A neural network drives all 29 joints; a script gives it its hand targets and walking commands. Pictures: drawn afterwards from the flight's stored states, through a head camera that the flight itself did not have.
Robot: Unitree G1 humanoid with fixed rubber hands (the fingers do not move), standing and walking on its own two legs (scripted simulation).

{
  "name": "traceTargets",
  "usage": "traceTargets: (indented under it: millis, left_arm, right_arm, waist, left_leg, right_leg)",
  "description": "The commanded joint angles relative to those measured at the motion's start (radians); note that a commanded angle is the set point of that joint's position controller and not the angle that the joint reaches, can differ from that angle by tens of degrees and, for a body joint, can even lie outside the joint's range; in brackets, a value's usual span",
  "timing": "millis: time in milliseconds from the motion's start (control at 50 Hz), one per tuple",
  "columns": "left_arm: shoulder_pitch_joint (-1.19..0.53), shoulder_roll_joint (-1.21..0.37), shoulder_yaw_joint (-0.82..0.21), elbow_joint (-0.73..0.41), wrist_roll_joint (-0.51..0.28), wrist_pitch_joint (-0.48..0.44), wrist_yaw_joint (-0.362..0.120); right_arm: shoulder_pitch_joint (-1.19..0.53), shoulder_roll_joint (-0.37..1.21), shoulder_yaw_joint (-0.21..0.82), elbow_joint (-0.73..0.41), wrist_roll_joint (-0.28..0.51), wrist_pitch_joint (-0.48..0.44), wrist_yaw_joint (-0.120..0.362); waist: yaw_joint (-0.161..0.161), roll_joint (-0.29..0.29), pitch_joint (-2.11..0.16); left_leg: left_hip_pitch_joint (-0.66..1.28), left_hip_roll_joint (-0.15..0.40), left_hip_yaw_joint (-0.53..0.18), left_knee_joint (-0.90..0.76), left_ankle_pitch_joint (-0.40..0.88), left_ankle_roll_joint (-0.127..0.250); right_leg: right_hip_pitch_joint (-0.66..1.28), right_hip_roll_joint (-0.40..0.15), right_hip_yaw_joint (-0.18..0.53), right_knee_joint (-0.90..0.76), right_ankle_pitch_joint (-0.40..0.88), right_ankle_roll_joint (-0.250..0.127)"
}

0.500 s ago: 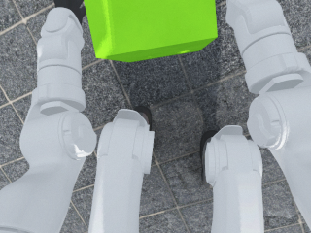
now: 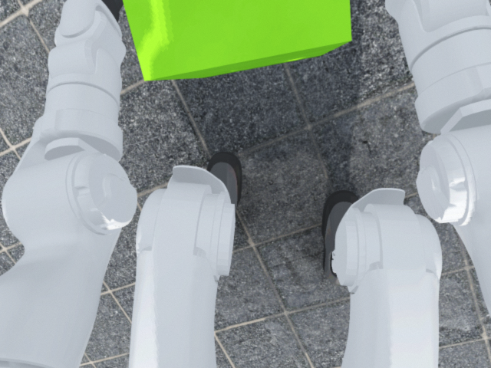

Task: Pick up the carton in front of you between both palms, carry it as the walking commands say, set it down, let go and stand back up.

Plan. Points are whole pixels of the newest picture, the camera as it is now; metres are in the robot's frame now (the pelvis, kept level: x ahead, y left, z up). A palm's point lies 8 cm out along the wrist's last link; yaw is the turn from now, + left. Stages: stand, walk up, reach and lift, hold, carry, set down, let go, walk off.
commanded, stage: set down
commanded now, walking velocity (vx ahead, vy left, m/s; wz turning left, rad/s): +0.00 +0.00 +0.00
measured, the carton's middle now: out of the picture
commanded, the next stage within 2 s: let go in 1.18 s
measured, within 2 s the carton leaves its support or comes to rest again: neither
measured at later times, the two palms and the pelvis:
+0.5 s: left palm out of the picture +0.51 +0.31 -0.07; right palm out of the picture +0.61 -0.05 -0.06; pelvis +0.00 +0.01 +0.05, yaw +1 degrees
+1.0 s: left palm out of the picture +0.51 +0.32 +0.08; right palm out of the picture +0.62 -0.06 +0.08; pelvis +0.02 +0.01 +0.17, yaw +1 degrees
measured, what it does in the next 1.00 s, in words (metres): rises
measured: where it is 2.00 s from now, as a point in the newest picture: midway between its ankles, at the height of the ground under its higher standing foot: (279, 233)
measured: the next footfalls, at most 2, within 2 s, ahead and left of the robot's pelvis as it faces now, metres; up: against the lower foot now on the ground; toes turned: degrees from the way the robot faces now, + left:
none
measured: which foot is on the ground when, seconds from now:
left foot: down 0.00-1.00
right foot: down 0.00-1.00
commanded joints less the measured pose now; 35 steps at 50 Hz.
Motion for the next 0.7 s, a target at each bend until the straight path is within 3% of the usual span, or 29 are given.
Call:
traceTargets:
  millis: [0,80,240,300,380,460,560,680]
  left_arm:
    - [-0.234,0.250,-0.055,-0.066,-0.092,-0.064,0.041]
    - [-0.241,0.247,-0.134,-0.084,-0.174,-0.069,0.033]
    - [-0.213,0.240,-0.207,-0.225,-0.256,0.002,0.057]
    - [-0.198,0.216,-0.212,-0.297,-0.242,0.047,0.075]
    - [-0.172,0.160,-0.198,-0.290,-0.188,0.087,0.080]
    - [-0.145,0.117,-0.178,-0.285,-0.148,0.087,0.068]
    - [-0.104,0.107,-0.149,-0.312,-0.121,0.093,0.055]
    - [-0.040,0.125,-0.121,-0.395,-0.119,0.122,0.044]
  right_arm:
    - [-0.352,-0.116,0.090,-0.123,0.113,-0.032,-0.015]
    - [-0.364,-0.111,0.147,-0.158,0.182,-0.035,-0.001]
    - [-0.326,-0.181,0.065,-0.226,0.140,0.009,-0.019]
    - [-0.315,-0.194,0.013,-0.256,0.116,0.039,-0.028]
    - [-0.247,-0.179,-0.057,-0.165,0.075,0.066,-0.017]
    - [-0.195,-0.155,-0.104,-0.109,0.030,0.060,0.002]
    - [-0.173,-0.139,-0.127,-0.127,-0.005,0.060,0.011]
    - [-0.168,-0.119,-0.113,-0.238,-0.014,0.086,0.010]
  waist:
    - [0.159,-0.155,-1.205]
    - [0.169,-0.158,-1.309]
    - [0.107,-0.112,-1.561]
    - [0.094,-0.076,-1.629]
    - [0.073,-0.040,-1.457]
    - [0.058,-0.018,-1.389]
    - [0.066,-0.039,-1.453]
    - [0.092,-0.106,-1.629]
  left_leg:
    - [0.602,-0.006,0.106,-0.064,0.437,0.033]
    - [0.677,0.000,0.096,-0.063,0.513,0.042]
    - [0.985,-0.032,0.103,-0.114,0.527,0.033]
    - [1.064,-0.048,0.121,-0.166,0.488,0.027]
    - [0.929,-0.053,0.131,-0.247,0.357,0.017]
    - [0.856,-0.055,0.132,-0.302,0.341,0.008]
    - [0.866,-0.063,0.138,-0.376,0.374,0.004]
    - [0.941,-0.072,0.156,-0.467,0.465,0.007]
  right_leg:
    - [0.439,-0.076,-0.030,-0.198,0.383,0.020]
    - [0.462,-0.081,-0.046,-0.176,0.401,0.013]
    - [0.424,-0.055,-0.135,-0.226,0.270,-0.008]
    - [0.419,-0.038,-0.157,-0.279,0.215,-0.019]
    - [0.356,-0.034,-0.149,-0.355,0.125,-0.032]
    - [0.326,-0.035,-0.135,-0.415,0.135,-0.033]
    - [0.378,-0.032,-0.129,-0.489,0.169,-0.025]
    - [0.551,-0.022,-0.131,-0.578,0.263,-0.012]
